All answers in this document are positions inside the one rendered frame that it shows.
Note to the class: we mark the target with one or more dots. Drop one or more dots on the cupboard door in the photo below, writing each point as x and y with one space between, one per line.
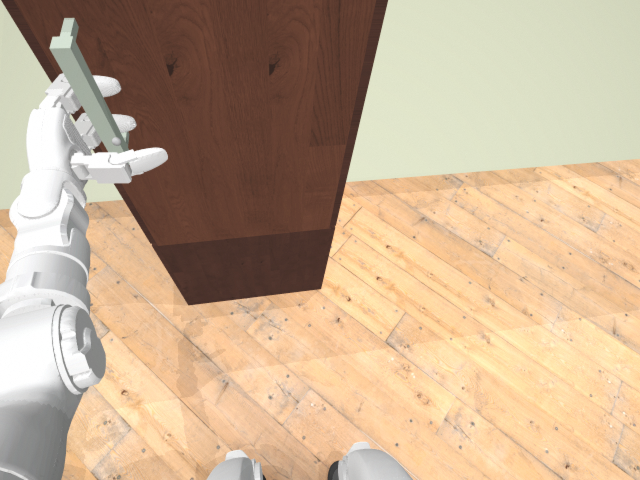
251 99

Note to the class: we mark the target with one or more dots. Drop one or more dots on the robot left hand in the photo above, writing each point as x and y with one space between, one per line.
52 140

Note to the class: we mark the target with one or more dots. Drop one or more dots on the robot left forearm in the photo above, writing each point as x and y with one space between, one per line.
51 258

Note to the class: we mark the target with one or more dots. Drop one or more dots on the robot right shin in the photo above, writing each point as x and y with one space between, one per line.
358 446

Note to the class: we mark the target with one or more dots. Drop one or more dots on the robot left shin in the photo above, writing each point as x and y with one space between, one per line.
235 454

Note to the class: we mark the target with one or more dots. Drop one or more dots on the handle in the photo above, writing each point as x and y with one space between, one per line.
73 65

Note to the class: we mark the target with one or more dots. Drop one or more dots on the robot left upper arm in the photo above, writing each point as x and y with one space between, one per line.
48 359

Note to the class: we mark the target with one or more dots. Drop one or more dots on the robot shin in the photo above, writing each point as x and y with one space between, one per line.
358 446
235 454

